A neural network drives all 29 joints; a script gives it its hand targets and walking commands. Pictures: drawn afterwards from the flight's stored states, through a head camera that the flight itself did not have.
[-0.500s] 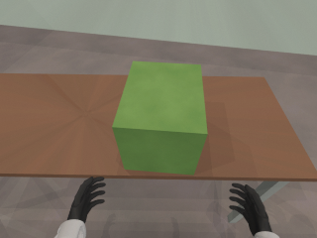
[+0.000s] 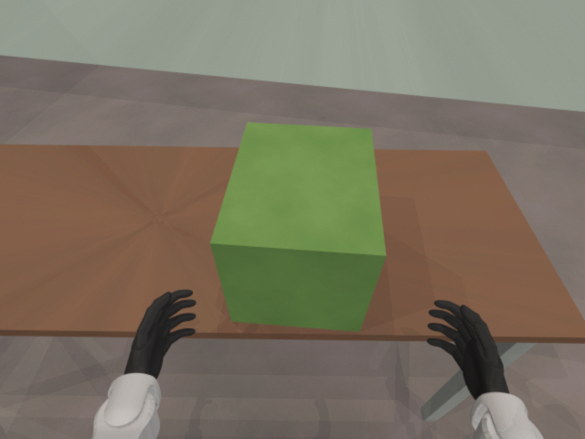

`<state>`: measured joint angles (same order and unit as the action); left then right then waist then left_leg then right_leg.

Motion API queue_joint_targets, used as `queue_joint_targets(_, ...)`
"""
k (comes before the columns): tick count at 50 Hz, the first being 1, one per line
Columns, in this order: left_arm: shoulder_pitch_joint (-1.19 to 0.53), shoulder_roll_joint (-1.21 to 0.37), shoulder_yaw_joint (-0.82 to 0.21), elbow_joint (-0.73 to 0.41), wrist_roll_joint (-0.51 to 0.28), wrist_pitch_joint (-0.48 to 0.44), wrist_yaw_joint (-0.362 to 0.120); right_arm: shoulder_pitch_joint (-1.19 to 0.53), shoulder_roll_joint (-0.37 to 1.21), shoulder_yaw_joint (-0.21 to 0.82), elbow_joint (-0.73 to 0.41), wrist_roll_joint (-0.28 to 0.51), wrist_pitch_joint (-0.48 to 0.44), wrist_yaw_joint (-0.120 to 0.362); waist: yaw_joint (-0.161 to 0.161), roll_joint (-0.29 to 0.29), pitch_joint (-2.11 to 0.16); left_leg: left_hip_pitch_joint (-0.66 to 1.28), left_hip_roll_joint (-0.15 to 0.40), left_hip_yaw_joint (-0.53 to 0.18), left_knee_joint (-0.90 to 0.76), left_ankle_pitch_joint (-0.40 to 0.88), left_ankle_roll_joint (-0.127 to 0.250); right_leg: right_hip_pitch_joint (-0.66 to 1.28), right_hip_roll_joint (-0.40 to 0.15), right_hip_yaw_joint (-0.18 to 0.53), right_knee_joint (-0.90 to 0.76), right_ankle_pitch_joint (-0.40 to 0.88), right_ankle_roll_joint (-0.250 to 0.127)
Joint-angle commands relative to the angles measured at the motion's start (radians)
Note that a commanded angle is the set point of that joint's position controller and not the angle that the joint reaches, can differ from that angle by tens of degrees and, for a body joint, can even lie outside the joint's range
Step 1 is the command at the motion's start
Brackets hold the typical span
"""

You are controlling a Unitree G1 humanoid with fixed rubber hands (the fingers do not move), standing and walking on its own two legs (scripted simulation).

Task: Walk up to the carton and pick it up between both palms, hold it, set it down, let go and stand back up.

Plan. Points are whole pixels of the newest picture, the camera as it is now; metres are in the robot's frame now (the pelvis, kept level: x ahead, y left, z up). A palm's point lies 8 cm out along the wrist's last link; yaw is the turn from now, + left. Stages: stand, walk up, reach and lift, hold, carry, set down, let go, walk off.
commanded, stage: reach and lift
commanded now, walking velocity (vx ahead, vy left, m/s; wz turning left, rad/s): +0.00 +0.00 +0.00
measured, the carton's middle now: (302, 224) +0.44 +0.02 +0.03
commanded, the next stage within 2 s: none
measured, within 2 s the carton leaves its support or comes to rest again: neither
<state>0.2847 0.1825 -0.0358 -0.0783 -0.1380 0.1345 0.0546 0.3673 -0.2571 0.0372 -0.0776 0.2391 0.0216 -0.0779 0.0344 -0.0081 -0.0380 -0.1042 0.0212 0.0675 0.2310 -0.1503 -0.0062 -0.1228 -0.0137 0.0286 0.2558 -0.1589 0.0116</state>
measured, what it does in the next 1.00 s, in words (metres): stands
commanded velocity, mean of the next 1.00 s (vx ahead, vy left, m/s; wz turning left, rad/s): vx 0.00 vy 0.00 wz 0.00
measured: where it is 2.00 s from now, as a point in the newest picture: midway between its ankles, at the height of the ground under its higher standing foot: outside the picture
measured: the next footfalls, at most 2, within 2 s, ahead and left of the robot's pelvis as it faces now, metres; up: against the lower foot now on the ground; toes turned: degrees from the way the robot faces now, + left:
none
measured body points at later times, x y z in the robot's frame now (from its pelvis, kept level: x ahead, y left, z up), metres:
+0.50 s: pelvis -0.01 +0.00 +0.00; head +0.00 +0.00 +0.45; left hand +0.29 +0.21 +0.09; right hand +0.29 -0.21 +0.08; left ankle -0.02 +0.12 -0.75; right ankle -0.02 -0.13 -0.75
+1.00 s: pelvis -0.02 -0.01 +0.00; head -0.01 +0.00 +0.45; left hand +0.37 +0.20 +0.14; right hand +0.37 -0.22 +0.13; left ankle -0.02 +0.12 -0.75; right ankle -0.02 -0.13 -0.75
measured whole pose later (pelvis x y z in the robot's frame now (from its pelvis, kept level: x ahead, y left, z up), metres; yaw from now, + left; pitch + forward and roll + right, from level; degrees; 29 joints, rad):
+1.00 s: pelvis -0.02 -0.01 +0.00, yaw +1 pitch +2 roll +0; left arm -0.56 0.28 0.12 0.21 -0.22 0.70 0.07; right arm -0.53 -0.32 -0.04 0.35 0.31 0.46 -0.13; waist -0.02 -0.01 -0.03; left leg -0.15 0.03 0.04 0.22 -0.11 -0.01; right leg -0.15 -0.01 0.00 0.24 -0.12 0.01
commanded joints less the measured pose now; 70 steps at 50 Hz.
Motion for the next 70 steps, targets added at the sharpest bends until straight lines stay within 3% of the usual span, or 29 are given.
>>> queue_joint_targets(1,-0.167,0.083,0.038,-0.221,-0.01,-0.015,0.012,-0.145,-0.097,-0.066,-0.202,0.0,-0.026,-0.002,-0.001,-0.013,-0.101,0.093,-0.022,-0.027,0.013,0.234,0.016,-0.051,0.026,0.019,-0.038,0.08,-0.032)
queue_joint_targets(5,-0.234,0.092,0.044,-0.249,-0.026,0.059,0.028,-0.21,-0.102,-0.071,-0.2,0.009,0.031,-0.003,-0.004,-0.014,-0.108,0.096,-0.019,-0.022,0.014,0.187,0.019,-0.071,0.022,0.021,-0.033,0.052,-0.023)
queue_joint_targets(14,-0.348,0.096,0.119,-0.277,-0.031,0.25,0.01,-0.387,-0.141,-0.068,-0.18,0.049,0.146,-0.035,-0.01,-0.012,-0.149,0.166,-0.031,-0.02,0.03,0.331,-0.008,0.0,0.036,0.02,-0.03,0.218,-0.009)
queue_joint_targets(21,-0.504,0.119,0.15,-0.263,-0.051,0.336,-0.001,-0.564,-0.168,-0.083,-0.12,0.068,0.203,-0.051,-0.019,0.0,-0.176,0.208,-0.033,-0.022,0.031,0.351,-0.019,-0.006,0.045,0.009,-0.04,0.23,-0.004)
queue_joint_targets(38,-0.97,0.187,0.198,-0.05,-0.074,0.506,0.014,-1.037,-0.196,-0.126,0.1,0.067,0.356,-0.066,-0.04,-0.006,-0.293,0.201,-0.037,-0.044,0.037,0.32,0.003,0.014,0.045,-0.006,-0.026,0.215,0.016)
queue_joint_targets(53,-1.311,0.264,0.185,0.214,-0.098,0.504,0.021,-1.396,-0.225,-0.14,0.345,0.066,0.394,-0.05,-0.062,0.0,-0.416,0.171,-0.046,-0.071,0.041,0.327,0.017,0.029,0.05,-0.019,-0.029,0.259,0.016)
queue_joint_targets(70,-1.625,0.338,0.142,0.521,-0.138,0.449,0.019,-1.746,-0.263,-0.12,0.659,0.065,0.378,-0.026,-0.084,0.022,-0.555,0.194,-0.059,-0.098,0.061,0.439,-0.008,-0.009,0.064,-0.036,-0.054,0.366,0.024)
